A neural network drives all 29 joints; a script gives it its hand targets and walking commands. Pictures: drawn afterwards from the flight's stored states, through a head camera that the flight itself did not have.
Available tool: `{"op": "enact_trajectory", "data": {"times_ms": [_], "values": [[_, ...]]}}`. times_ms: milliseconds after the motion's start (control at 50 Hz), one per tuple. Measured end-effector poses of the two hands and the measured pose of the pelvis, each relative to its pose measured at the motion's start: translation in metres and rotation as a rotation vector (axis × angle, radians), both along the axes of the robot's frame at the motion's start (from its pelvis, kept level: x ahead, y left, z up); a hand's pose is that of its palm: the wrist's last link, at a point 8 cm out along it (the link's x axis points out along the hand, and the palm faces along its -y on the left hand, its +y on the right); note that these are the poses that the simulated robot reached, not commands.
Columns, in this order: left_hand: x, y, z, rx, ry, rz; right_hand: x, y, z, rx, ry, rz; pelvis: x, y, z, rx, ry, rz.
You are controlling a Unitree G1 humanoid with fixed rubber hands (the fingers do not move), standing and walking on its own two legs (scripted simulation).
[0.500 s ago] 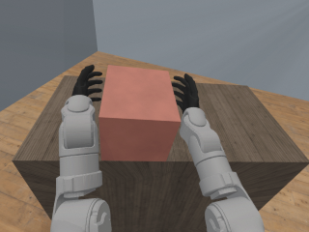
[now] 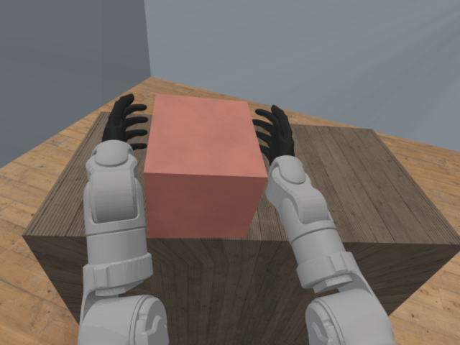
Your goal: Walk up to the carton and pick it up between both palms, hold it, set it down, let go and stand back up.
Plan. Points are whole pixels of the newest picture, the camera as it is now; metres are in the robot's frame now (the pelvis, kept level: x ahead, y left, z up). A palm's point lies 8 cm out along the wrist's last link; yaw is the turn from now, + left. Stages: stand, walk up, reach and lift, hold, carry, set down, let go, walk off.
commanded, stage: hold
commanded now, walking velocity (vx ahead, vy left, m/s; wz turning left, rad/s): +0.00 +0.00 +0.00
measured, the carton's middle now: (201, 165) +0.38 +0.02 +0.17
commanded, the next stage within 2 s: none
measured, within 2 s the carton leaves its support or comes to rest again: neither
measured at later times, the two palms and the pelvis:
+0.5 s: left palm (124, 146) +0.37 +0.13 +0.22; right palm (283, 156) +0.36 -0.12 +0.20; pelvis +0.01 +0.00 +0.00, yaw +1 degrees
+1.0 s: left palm (116, 145) +0.36 +0.14 +0.22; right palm (278, 155) +0.36 -0.11 +0.20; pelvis +0.00 +0.00 +0.00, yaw +1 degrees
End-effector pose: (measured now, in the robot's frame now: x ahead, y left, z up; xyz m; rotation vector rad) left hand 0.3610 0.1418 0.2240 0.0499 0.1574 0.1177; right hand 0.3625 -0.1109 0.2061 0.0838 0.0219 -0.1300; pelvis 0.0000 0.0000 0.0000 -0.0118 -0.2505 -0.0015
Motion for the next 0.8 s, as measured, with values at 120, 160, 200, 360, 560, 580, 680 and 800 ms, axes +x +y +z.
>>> {"op": "enact_trajectory", "data": {"times_ms": [120,160,200,360,560,580,680,800], "values": [[0.000,0.006,-0.002,-0.014,0.016,0.006,0.003,0.007,-0.002,-0.007,0.017,0.011,-0.001,-0.004,0.000,0.001,0.004,0.016],[0.001,0.006,-0.003,-0.013,0.018,0.005,0.004,0.007,-0.003,-0.003,0.020,0.010,-0.001,-0.005,0.000,0.001,0.009,0.021],[0.003,0.005,-0.003,-0.009,0.018,0.001,0.005,0.006,-0.003,0.002,0.020,0.006,0.000,-0.005,0.000,0.001,0.014,0.025],[0.008,-0.005,-0.002,0.007,0.004,-0.019,0.005,-0.005,-0.003,0.010,0.005,-0.010,0.003,-0.005,0.000,-0.001,0.015,0.023],[0.002,-0.006,-0.006,-0.001,0.007,-0.014,0.001,-0.005,-0.005,0.003,0.008,-0.005,0.005,-0.005,0.000,0.001,-0.002,0.009],[0.002,-0.004,-0.006,-0.003,0.007,-0.012,0.001,-0.004,-0.004,0.003,0.008,-0.003,0.004,-0.005,0.000,0.001,-0.003,0.009],[-0.001,0.002,-0.005,-0.010,0.007,-0.002,0.001,0.002,-0.003,0.001,0.008,0.006,0.002,-0.004,0.000,0.001,0.000,0.012],[0.000,0.006,-0.004,-0.008,0.012,0.002,0.002,0.007,-0.003,0.002,0.012,0.008,-0.001,-0.003,0.000,0.001,0.010,0.019]]}}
